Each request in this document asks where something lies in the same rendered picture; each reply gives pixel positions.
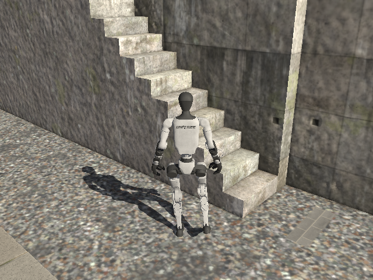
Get stairs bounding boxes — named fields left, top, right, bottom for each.
left=0, top=0, right=278, bottom=218

